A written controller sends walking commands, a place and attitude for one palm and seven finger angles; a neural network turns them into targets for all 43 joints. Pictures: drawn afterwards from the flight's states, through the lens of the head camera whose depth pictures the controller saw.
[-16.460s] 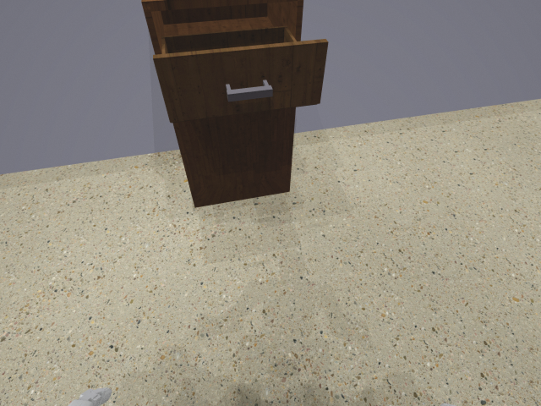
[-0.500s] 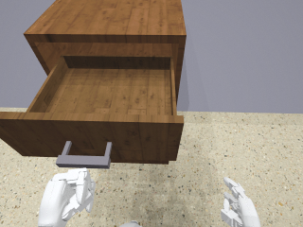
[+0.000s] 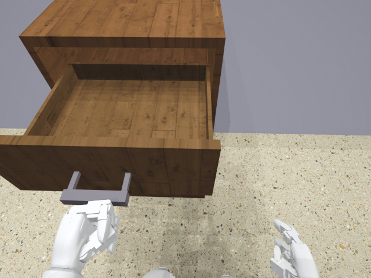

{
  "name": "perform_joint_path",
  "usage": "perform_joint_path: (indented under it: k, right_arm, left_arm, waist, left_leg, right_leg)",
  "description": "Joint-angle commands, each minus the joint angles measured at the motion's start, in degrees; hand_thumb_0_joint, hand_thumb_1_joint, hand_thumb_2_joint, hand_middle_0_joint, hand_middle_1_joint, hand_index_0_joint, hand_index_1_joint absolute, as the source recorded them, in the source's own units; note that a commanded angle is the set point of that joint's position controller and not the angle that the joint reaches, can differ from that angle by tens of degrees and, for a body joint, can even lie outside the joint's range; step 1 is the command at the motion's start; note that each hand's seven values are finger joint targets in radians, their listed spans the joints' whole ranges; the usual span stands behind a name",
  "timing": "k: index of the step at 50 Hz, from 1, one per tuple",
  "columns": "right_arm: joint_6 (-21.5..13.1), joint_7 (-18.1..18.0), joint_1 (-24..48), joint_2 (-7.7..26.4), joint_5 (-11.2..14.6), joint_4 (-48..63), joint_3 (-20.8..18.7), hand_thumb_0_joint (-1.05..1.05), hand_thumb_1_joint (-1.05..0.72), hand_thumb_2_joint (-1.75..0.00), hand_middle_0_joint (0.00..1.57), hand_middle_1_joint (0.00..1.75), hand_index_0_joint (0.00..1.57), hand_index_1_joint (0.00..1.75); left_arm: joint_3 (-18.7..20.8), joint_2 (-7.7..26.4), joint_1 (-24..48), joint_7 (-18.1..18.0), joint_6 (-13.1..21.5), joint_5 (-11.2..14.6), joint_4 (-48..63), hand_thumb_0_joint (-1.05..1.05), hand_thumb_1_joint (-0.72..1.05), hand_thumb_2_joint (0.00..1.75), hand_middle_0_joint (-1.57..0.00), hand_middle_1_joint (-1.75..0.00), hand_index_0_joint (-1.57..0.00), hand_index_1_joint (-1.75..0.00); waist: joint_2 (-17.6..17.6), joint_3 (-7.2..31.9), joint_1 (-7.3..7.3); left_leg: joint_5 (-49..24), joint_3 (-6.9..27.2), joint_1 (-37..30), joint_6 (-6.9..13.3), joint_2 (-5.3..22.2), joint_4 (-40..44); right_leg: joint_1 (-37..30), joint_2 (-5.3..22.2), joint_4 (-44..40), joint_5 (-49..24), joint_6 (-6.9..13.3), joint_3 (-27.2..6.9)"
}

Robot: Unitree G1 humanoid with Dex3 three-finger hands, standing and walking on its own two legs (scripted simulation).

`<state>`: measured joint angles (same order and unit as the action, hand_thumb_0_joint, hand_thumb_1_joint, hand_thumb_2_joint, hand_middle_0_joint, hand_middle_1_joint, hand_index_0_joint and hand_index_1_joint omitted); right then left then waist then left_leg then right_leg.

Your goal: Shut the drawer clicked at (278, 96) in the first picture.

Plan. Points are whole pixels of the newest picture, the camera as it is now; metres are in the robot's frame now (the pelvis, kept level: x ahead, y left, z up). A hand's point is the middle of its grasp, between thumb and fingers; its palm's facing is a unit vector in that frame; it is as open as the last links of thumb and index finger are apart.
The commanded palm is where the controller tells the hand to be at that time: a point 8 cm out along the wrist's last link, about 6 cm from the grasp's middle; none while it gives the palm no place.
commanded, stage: push the drawer shut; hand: left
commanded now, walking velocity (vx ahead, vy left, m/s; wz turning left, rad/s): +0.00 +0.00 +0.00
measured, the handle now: (98, 187) +0.27 +0.18 +0.09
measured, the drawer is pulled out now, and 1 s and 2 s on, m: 0.29 0.20 0.07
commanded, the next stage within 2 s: none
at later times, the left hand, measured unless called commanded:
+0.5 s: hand (118, 211) +0.23 +0.14 +0.08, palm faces -0.01 -1.00 -0.07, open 3.2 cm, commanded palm +0.23 +0.20 +0.09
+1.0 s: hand (121, 178) +0.29 +0.15 +0.08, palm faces -0.02 -1.00 -0.04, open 3.2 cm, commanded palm +0.29 +0.20 +0.09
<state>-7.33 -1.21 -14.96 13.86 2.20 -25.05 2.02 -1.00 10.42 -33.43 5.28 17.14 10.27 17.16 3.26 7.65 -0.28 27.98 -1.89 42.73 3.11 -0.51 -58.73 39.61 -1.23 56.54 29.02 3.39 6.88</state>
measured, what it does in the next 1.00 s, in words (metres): stands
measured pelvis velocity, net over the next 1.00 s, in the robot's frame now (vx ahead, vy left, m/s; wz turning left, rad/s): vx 0.00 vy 0.00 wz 0.00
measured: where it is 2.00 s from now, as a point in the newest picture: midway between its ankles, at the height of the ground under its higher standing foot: outside the picture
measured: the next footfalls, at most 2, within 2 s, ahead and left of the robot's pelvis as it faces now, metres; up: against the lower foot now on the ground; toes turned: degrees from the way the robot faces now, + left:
none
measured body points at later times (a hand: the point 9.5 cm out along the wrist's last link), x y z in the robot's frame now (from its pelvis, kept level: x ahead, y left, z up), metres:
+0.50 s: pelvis -0.01 -0.02 +0.01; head +0.04 -0.03 +0.45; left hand +0.23 +0.19 +0.08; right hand +0.17 -0.25 -0.07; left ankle +0.01 +0.08 -0.67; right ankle -0.01 -0.08 -0.67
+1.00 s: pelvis +0.00 +0.00 +0.02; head +0.05 -0.01 +0.47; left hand +0.29 +0.20 +0.08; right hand +0.16 -0.25 -0.07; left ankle +0.01 +0.08 -0.67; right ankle -0.01 -0.08 -0.67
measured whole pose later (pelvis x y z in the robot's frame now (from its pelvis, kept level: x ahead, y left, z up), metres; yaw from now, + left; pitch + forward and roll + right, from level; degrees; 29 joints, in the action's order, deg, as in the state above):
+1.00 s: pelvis +0.00 +0.00 +0.02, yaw +0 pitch +10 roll -1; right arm -8.3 -0.9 -13.4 15.8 2.2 -32.8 1.9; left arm 3.7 11.1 -3.6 5.8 17.8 11.3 -9.6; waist 2.5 4.6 -1.3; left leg 23.8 -2.5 37.1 3.0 -1.1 -50.6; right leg 34.7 -1.0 49.4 25.2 3.2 6.0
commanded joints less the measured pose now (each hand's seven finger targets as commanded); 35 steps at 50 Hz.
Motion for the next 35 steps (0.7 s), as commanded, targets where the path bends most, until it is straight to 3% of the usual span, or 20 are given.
perform_joint_path:
  k: [1, 8, 11, 16, 18, 27, 35]
  right_arm:
    - [-3.39, -0.61, 3.25, 6.2, 0.19, 9.07, -3.25, 0.0, -0.9, -0.9, 0.2, 0.3, 0.2, 0.3]
    - [-4.41, -0.71, 3.09, 6.94, 0.01, 7.05, -3.08, 0.0, -0.9, -0.9, 0.2, 0.3, 0.2, 0.3]
    - [-4.98, -0.72, 3.01, 7.22, 0.03, 6.71, -3.11, 0.0, -0.9, -0.9, 0.2, 0.3, 0.2, 0.3]
    - [-5.55, -1.04, 3.49, 7.75, 0.02, 5.69, -2.67, 0.0, -0.9, -0.9, 0.2, 0.3, 0.2, 0.3]
    - [-5.47, -1.27, 3.65, 7.98, 0.11, 4.72, -2.53, 0.0, -0.9, -0.9, 0.2, 0.3, 0.2, 0.3]
    - [-5.34, -1.47, 5.16, 8.12, 0.63, 2.3, -2.1, 0.0, -0.9, -0.9, 0.2, 0.3, 0.2, 0.3]
    - [-5.13, -0.96, 5.25, 8.02, 0.53, 1.54, -2.37, 0.0, -0.9, -0.9, 0.2, 0.3, 0.2, 0.3]
  left_arm:
    - [5.18, 4.43, 3.68, -1.15, 3.89, 1.76, 12.81, 0.0, 0.9, 0.9, -1.4, -1.6, -1.4, -1.6]
    - [5.19, 4.98, 9.48, -0.82, 5.18, 2.27, 9.64, 0.0, 0.9, 0.9, -1.4, -1.6, -1.4, -1.6]
    - [5.08, 5.33, 11.57, -0.56, 5.91, 2.27, 9.07, 0.0, 0.9, 0.9, -1.4, -1.6, -1.4, -1.6]
    - [3.5, 5.32, 19.61, -0.36, 5.76, 1.86, 6.24, 0.0, 0.9, 0.9, -1.4, -1.6, -1.4, -1.6]
    - [4.91, 6.81, 24.23, -0.23, 5.21, 1.84, 3.43, 0.0, 0.9, 0.9, -1.4, -1.6, -1.4, -1.6]
    - [9.86, 10.14, 32.41, 0.72, 3.14, 3.61, -4.91, 0.0, 0.9, 0.9, -1.4, -1.6, -1.4, -1.6]
    - [10.58, 8.53, 36.25, 1.16, 3.37, 4.55, -10.2, 0.0, 0.9, 0.9, -1.4, -1.6, -1.4, -1.6]
  waist:
    - [-1.65, 9.48, -1.04]
    - [-2.66, 6.85, -2.61]
    - [-2.12, 7.82, -2.66]
    - [-2.78, 6.96, -3.69]
    - [-3.74, 6.63, -4.14]
    - [-1.82, 8.6, -2.68]
    - [-3.11, 9.7, -1.74]
  left_leg:
    - [-14.95, 4.61, -7.96, -1.18, 0.66, 9.33]
    - [-13.72, 4.58, -7.09, -1.08, 0.56, 8.94]
    - [-12.85, 4.64, -7.56, -1.03, 0.57, 9.02]
    - [-9.67, 4.79, -7.06, -0.8, 0.44, 9.25]
    - [-8.43, 4.52, -6.06, -0.72, 0.38, 8.95]
    - [-9.72, 3.92, -7.09, -0.92, 0.13, 10.96]
    - [-13.25, 3.61, -10.05, -1.23, 0.2, 13.63]
  right_leg:
    - [-6.99, 0.39, -9.64, -15.36, -2.08, -4.91]
    - [-6.39, 0.81, -11.25, -15.07, -2.45, -5.97]
    - [-6.16, 0.99, -11.62, -13.69, -2.52, -6.28]
    - [-5.38, 1.34, -13.16, -9.14, -2.73, -7.31]
    - [-5.86, 1.6, -14.37, -6.96, -2.94, -8.75]
    - [-11.15, 2.65, -17.33, -8.16, -3.14, -10.72]
    - [-13.72, 2.31, -16.73, -15.3, -3.18, -8.99]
